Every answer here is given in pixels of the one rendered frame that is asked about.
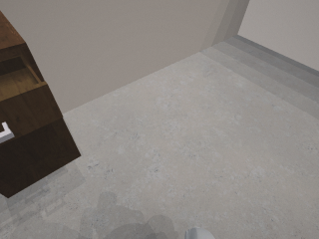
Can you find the drawer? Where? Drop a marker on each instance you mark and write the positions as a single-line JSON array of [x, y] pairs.
[[26, 103]]

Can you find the cabinet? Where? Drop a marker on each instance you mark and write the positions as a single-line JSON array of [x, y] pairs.
[[32, 156]]

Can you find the right robot thigh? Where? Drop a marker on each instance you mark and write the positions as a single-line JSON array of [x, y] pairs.
[[197, 233]]

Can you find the handle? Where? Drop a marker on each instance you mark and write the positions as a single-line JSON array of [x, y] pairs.
[[6, 134]]

